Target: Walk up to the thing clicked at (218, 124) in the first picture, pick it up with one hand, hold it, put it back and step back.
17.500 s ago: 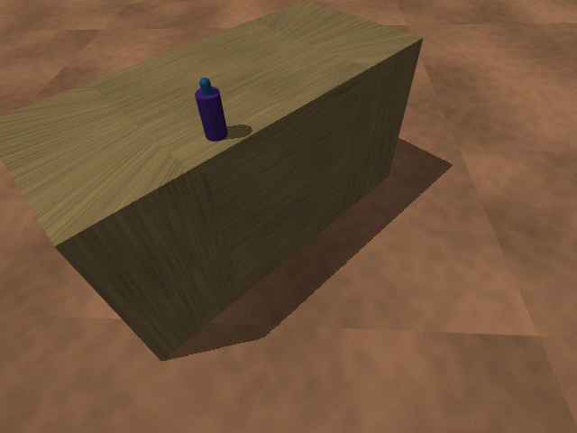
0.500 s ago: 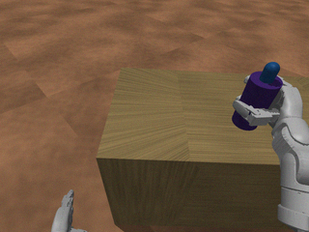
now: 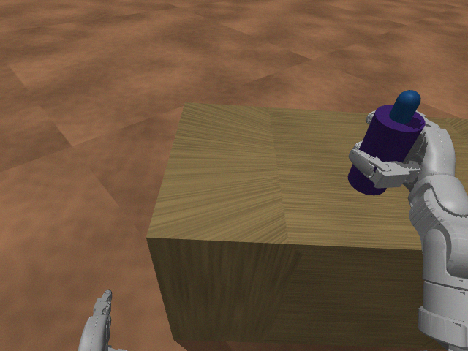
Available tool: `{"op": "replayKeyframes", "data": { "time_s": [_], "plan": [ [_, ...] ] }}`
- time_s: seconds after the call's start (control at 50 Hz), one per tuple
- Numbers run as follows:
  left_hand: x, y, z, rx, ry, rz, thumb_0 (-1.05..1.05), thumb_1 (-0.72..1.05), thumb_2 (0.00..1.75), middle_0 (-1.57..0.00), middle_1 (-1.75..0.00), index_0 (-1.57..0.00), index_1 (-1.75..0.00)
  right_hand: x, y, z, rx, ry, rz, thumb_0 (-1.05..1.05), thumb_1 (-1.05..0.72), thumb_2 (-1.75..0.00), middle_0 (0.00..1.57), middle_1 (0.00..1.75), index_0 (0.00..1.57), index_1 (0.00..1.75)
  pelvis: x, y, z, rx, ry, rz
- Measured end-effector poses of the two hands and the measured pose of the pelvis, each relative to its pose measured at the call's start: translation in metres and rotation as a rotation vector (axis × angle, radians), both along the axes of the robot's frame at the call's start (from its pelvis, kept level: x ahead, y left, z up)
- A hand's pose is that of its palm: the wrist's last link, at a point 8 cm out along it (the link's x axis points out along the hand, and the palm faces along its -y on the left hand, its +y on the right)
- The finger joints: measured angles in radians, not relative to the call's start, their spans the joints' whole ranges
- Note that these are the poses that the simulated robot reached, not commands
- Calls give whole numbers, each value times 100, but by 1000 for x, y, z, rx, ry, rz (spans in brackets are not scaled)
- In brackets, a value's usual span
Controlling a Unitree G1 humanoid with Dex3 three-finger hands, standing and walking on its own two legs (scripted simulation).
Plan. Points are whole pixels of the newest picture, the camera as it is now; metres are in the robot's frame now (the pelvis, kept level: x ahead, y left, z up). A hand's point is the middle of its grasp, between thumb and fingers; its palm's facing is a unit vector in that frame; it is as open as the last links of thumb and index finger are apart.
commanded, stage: hold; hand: right
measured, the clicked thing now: (386, 143) +0.33 -0.17 +0.25
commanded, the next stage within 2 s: crouch in 1.44 s
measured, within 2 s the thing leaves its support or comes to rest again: neither
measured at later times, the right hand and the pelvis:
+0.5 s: hand (379, 155) +0.33 -0.17 +0.23, palm faces +0.17 +0.99 -0.02, open 8.8 cm; pelvis +0.01 +0.00 +0.00, yaw +0 degrees
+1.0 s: hand (373, 156) +0.33 -0.17 +0.22, palm faces +0.15 +0.99 -0.02, open 8.8 cm; pelvis +0.00 +0.00 +0.00, yaw +0 degrees
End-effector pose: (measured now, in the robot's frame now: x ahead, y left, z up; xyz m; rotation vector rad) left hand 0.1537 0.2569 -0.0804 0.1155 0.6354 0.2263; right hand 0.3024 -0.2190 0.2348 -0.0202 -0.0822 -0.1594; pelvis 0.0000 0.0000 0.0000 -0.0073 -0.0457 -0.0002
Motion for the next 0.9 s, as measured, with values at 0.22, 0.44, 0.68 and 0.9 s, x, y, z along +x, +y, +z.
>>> {"op": "replayKeyframes", "data": {
  "time_s": [0.22, 0.44, 0.68, 0.9],
  "plan": [
    [13, 1, 6, 2, -32, -2, -2, -53, 6, -6, -6, -5, -5, 5, 1, -8, 16, 48, 5, -1, 27, -111, 80, 115, 80, 113, 4, 1, 0, -2, 2, -4],
    [9, 0, 0, 3, 7, -9, -1, -53, 6, -5, -6, -5, -5, 0, -7, -7, -1, 6, -23, -1, 28, -112, 80, 115, 80, 113, 8, 1, 0, 0, 4, -5],
    [19, 0, 8, 4, -43, -2, -2, -53, 6, -6, -6, -5, -5, 3, -5, -9, 10, 27, -8, -1, 28, -112, 80, 115, 80, 113, 9, 1, 0, -2, 1, -4],
    [9, -1, -2, -10, 9, -14, -1, -54, 6, -6, -6, -5, -5, 0, -1, -7, -2, 30, 6, -1, 28, -112, 80, 116, 80, 113, 7, 2, 0, 1, -2, -7]
  ]
}}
